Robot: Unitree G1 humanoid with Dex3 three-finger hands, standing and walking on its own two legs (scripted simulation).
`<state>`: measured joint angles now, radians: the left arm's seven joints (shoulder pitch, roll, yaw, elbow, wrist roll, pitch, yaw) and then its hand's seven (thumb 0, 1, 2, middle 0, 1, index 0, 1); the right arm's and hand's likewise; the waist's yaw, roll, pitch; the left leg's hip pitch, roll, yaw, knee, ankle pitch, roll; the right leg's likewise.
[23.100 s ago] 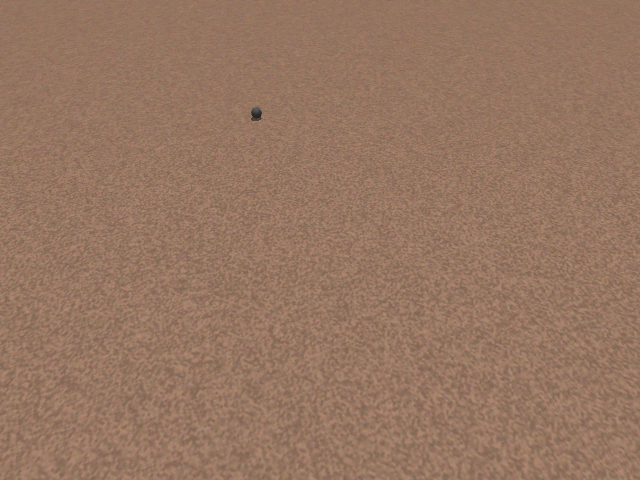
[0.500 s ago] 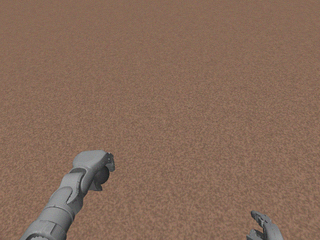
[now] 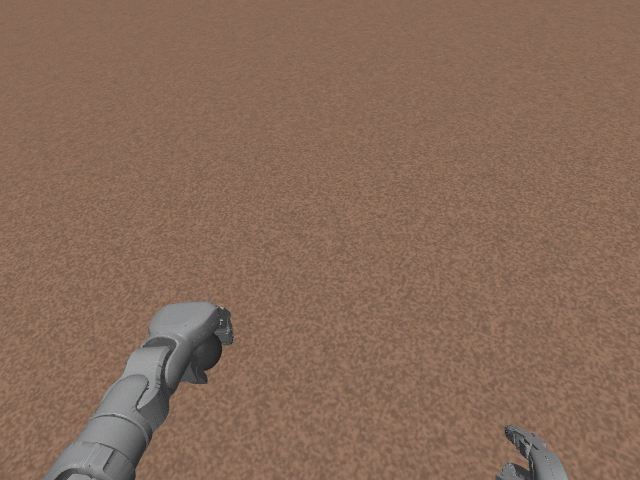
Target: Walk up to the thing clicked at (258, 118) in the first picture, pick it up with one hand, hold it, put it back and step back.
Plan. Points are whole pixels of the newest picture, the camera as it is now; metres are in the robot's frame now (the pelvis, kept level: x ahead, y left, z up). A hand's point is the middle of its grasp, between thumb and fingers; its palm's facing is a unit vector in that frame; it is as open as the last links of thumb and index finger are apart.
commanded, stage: crouch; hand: left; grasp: from above
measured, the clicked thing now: (201, 350) +0.30 +0.22 -0.06
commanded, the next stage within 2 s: none
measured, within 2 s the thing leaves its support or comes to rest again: neither
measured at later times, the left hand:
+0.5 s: hand (217, 378) +0.31 +0.23 -0.17, palm faces -0.43 +0.04 -0.90, open 7.9 cm
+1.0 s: hand (252, 396) +0.36 +0.22 -0.41, palm faces -0.47 +0.00 -0.88, open 7.9 cm
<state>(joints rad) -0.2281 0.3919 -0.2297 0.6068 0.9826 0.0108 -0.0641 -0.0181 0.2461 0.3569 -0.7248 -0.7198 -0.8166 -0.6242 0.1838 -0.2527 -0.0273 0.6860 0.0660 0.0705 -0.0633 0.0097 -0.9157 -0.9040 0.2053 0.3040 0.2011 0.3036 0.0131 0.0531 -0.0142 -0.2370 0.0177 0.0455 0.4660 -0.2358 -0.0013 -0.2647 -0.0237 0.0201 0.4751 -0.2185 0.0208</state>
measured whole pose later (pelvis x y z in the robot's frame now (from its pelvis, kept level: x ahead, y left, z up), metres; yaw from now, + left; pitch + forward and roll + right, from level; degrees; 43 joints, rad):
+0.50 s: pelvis -0.03 +0.00 -0.07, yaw +1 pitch +16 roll -1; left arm -0.48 0.38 -0.18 1.05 1.16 -0.07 0.29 -0.02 0.22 0.39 -0.74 -0.71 -0.83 -0.62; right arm 0.20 -0.27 -0.07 0.70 0.00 0.04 -0.02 0.01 -0.91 -0.90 0.21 0.30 0.20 0.30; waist -0.06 0.00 -0.11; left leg -0.89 0.03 0.00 1.03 -0.43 0.00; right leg -0.89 -0.02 -0.01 1.01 -0.40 0.02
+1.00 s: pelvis -0.07 +0.01 -0.27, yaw +0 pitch +36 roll -4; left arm -0.81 0.46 -0.04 1.30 1.18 -0.07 0.34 -0.03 0.22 0.41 -0.74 -0.70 -0.84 -0.63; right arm 0.22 -0.22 -0.03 0.75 -0.06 -0.03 0.00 0.01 -0.90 -0.90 0.21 0.30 0.21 0.30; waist -0.18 0.05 -0.20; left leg -1.83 0.02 -0.03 1.85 -0.64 0.02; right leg -1.81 -0.03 -0.01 1.79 -0.60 0.04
